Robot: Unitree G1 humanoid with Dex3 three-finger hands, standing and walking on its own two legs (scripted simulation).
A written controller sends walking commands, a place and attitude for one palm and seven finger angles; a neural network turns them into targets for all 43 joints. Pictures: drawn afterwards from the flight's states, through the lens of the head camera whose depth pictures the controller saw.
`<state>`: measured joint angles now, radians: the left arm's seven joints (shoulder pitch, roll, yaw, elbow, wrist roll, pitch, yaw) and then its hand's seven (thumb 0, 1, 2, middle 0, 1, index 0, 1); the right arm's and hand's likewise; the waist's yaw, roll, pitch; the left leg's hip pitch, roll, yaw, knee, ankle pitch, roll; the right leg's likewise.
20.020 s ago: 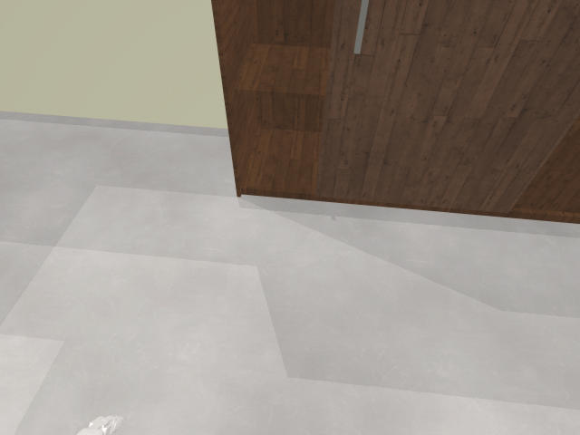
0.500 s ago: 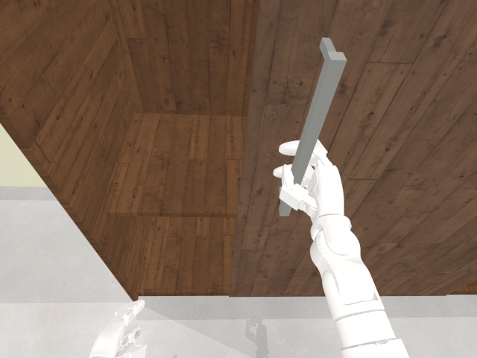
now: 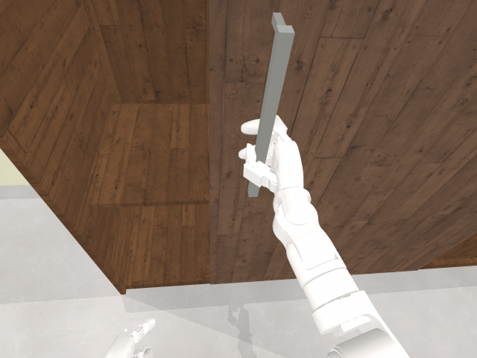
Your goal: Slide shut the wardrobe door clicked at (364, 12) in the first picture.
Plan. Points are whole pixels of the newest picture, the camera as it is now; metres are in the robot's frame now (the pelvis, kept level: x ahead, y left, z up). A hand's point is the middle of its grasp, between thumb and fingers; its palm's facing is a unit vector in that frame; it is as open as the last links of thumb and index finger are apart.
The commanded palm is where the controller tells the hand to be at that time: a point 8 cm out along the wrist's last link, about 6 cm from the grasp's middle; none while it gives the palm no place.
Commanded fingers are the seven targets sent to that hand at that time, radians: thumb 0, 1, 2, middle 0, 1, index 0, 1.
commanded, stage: step sideways, sliding the door along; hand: right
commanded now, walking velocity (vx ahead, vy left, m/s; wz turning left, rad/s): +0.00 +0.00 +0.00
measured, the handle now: (262, 125) +0.44 +0.00 +0.16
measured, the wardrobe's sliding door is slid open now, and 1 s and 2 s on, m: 0.34 0.22 0.00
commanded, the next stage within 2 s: stop walking and hold the door there in 1.92 s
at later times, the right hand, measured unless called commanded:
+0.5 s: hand (221, 167) +0.38 +0.06 +0.12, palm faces -0.23 +0.96 -0.17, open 5.9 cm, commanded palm +0.38 +0.02 +0.12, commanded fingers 0.00 -0.90 -0.90 0.45 1.40 0.45 1.40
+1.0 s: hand (169, 165) +0.38 +0.14 +0.12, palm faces +0.01 +0.99 -0.11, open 6.0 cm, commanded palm +0.35 +0.15 +0.12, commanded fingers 0.00 -0.90 -0.90 0.45 1.40 0.45 1.40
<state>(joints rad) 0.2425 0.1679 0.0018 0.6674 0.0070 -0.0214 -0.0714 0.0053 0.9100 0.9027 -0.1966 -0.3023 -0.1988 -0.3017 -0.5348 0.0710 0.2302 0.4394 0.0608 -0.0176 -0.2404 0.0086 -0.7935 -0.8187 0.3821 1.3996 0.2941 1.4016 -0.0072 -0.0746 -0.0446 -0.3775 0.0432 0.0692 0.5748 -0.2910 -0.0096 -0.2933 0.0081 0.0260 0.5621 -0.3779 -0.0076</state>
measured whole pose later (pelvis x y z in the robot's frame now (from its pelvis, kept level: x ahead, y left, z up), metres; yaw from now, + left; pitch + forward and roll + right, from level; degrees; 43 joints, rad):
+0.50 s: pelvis -0.03 +0.06 +0.00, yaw +6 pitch -2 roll -1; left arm 0.19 0.22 0.03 0.71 -0.01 0.03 0.08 0.01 0.91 0.90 -0.20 -0.30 -0.20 -0.30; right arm -0.63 -0.08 0.08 0.55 0.03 -0.13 -0.07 0.00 -0.70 -0.84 0.45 1.40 0.33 1.40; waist 0.00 -0.04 0.16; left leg -0.26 -0.05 0.09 0.55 -0.26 0.11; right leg -0.34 -0.03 -0.06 0.91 -0.46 0.01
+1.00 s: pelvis -0.03 +0.21 -0.01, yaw +3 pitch -5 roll +2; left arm 0.09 0.20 0.01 0.71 -0.04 0.00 0.06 0.01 0.91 0.90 -0.20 -0.30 -0.20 -0.30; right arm -0.56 -0.09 0.08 0.40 0.06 -0.07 -0.18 0.01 -0.80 -0.87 0.45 1.40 0.20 1.40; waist -0.06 -0.08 0.19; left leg -0.30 0.06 0.12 0.66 -0.26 -0.01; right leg -0.25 -0.12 0.01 0.71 -0.35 0.02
